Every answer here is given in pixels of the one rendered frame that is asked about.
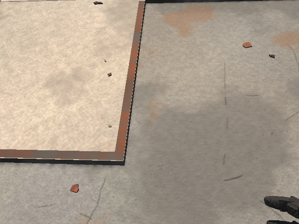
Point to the right robot hand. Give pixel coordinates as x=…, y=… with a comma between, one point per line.
x=283, y=204

